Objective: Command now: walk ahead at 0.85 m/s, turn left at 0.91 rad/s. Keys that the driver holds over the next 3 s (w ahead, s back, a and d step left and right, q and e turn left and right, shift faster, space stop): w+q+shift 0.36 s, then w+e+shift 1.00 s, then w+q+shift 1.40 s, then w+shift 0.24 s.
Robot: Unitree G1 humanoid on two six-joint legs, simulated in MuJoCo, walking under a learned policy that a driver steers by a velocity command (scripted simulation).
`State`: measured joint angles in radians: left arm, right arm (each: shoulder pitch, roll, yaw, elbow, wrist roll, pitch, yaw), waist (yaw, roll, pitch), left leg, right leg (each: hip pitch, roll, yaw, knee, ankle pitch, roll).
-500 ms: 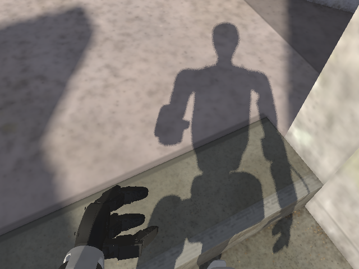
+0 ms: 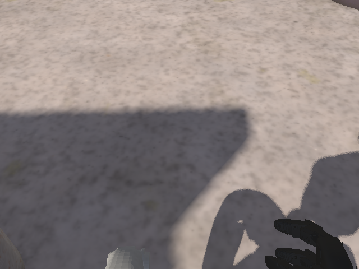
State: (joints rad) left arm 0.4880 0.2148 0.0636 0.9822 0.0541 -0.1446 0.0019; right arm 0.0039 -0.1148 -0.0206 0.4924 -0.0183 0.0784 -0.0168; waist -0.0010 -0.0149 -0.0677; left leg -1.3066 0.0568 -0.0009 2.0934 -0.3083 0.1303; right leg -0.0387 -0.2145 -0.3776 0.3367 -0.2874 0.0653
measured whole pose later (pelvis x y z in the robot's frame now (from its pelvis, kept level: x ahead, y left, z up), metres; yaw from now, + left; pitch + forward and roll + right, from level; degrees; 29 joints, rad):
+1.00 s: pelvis +0.81 +0.34 +0.15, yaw +6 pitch +4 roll -1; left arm 0.54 0.27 0.08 0.84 0.00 -0.06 -0.02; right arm -0.07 -0.20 0.07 0.53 -0.04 -0.08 0.02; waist 0.15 0.01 -0.03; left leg -0.71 0.12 -0.11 0.66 0.00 -0.03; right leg 0.02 0.12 0.16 0.32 -0.39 -0.10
